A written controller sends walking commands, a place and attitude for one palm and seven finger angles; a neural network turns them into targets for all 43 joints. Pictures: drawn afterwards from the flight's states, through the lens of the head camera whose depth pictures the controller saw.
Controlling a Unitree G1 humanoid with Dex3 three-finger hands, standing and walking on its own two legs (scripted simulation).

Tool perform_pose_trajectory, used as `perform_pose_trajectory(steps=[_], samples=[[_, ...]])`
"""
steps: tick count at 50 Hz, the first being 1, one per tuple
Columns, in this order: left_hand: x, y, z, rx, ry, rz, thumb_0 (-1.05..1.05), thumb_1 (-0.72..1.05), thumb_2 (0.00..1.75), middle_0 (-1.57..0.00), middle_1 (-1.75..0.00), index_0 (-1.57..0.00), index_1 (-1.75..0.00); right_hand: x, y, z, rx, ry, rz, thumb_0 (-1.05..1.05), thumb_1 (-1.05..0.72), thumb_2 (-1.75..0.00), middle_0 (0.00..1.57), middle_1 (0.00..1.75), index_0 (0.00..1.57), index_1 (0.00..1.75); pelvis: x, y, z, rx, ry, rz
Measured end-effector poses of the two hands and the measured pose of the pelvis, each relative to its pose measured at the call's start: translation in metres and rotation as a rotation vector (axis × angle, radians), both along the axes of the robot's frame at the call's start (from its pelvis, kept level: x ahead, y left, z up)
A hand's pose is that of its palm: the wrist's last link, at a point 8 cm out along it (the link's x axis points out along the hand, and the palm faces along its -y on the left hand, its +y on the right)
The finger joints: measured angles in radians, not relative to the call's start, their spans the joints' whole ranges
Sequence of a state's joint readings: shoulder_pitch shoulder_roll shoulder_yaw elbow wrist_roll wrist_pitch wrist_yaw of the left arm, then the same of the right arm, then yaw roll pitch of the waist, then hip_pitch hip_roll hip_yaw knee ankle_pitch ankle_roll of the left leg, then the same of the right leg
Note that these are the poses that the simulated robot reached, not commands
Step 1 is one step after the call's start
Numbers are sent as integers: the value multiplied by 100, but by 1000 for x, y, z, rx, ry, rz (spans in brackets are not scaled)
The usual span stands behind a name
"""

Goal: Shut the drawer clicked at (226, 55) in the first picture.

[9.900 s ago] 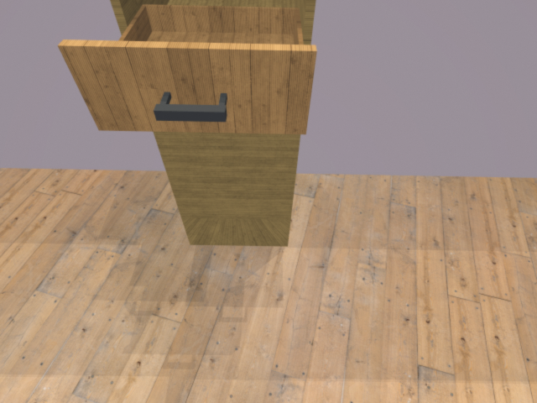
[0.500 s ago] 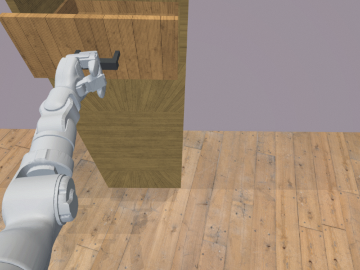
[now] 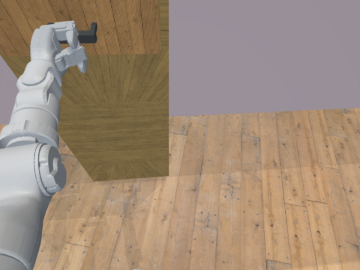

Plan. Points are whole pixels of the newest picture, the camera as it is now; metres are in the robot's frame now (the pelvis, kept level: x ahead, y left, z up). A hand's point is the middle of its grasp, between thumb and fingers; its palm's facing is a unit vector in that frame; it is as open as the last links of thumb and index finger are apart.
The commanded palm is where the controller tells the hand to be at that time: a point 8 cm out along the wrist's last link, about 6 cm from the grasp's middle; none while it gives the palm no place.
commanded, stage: push the drawer shut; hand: left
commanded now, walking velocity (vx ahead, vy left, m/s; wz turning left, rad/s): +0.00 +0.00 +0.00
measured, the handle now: (70, 32) +0.60 +0.20 +0.19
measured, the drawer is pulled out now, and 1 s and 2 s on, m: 0.03 0.00 0.00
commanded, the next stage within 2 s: pull the fist back off the drawer in 0.46 s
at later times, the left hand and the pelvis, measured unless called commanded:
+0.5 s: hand (81, 43) +0.55 +0.17 +0.19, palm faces +0.03 -1.00 -0.01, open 3.0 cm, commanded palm +0.58 +0.20 +0.19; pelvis +0.00 +0.00 -0.01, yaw +1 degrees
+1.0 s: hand (82, 44) +0.55 +0.17 +0.19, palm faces +0.01 -1.00 +0.00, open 3.1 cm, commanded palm +0.53 +0.20 +0.19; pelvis -0.01 +0.00 -0.01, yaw +0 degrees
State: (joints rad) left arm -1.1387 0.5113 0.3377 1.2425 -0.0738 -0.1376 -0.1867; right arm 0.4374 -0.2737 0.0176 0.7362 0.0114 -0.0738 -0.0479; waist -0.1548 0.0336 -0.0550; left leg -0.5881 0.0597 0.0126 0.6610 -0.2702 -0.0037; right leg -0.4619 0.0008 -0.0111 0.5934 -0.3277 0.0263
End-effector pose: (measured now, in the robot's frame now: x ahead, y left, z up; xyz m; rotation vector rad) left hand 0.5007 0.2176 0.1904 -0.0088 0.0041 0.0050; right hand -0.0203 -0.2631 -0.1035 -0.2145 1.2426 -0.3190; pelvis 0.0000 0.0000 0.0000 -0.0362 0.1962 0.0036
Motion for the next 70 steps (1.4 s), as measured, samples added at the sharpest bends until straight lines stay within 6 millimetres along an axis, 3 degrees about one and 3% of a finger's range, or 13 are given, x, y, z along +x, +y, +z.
perform_pose_trajectory(steps=[13,22,37,46,56,63,70], samples=[[27,-2,1,6,14,10,3,89,96,-140,-160,-140,-160,-12,1,1,-3,72,-6,1,-90,-90,20,30,21,30,3,0,-4,-7,54,5],[28,5,0,12,35,17,0,78,99,-140,-160,-140,-160,-25,-3,2,-15,116,-3,1,-90,-90,20,30,21,30,0,-2,-6,-14,74,16],[28,4,-2,14,31,10,-2,80,100,-140,-160,-140,-160,-54,-6,8,-43,145,-24,1,-90,-90,20,30,21,30,-11,-1,-8,-21,86,10],[27,4,-1,13,23,9,0,81,98,-140,-160,-140,-160,-58,4,7,-19,144,-29,1,-90,-90,20,30,21,30,-10,3,-8,-20,84,6],[22,-4,-2,0,-14,-7,1,88,93,-140,-160,-140,-160,-32,13,1,22,84,-32,1,-90,-90,20,30,21,30,2,6,-5,-11,61,-15],[14,-6,-10,-10,-1,5,1,89,91,-140,-160,-140,-160,8,11,-3,34,-8,-21,1,-90,-90,20,30,21,30,13,4,-3,-2,31,-26],[7,1,-3,3,-24,25,1,90,90,-140,-160,-140,-160,50,3,-3,33,-79,18,1,-90,-90,20,30,21,30,21,-1,-1,3,7,-16]])
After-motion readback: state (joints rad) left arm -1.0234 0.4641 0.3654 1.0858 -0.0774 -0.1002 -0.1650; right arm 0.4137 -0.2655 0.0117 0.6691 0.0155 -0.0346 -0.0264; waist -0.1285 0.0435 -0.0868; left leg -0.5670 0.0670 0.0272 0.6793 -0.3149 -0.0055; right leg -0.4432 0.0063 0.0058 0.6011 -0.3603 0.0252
